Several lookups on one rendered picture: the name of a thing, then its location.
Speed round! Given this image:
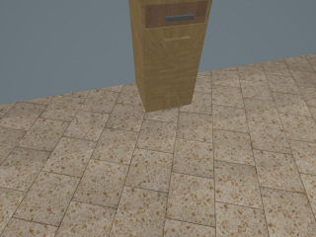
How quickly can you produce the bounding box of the handle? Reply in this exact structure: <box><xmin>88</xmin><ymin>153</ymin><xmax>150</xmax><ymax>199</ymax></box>
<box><xmin>164</xmin><ymin>36</ymin><xmax>191</xmax><ymax>44</ymax></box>
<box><xmin>164</xmin><ymin>13</ymin><xmax>195</xmax><ymax>22</ymax></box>

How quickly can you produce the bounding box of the drawer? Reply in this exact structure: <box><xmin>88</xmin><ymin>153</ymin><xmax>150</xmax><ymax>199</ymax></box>
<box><xmin>144</xmin><ymin>0</ymin><xmax>208</xmax><ymax>29</ymax></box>

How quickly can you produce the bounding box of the cabinet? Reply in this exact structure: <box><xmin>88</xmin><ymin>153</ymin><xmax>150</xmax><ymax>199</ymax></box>
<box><xmin>128</xmin><ymin>0</ymin><xmax>212</xmax><ymax>113</ymax></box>

